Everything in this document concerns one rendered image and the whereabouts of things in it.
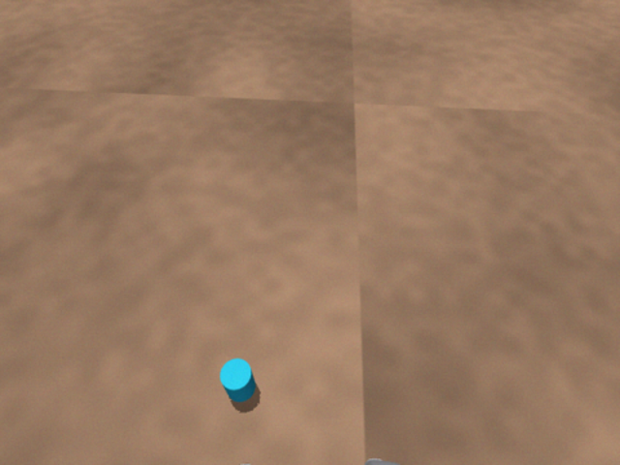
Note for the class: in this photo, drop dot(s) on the can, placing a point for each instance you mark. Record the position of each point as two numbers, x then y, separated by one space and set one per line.
237 378

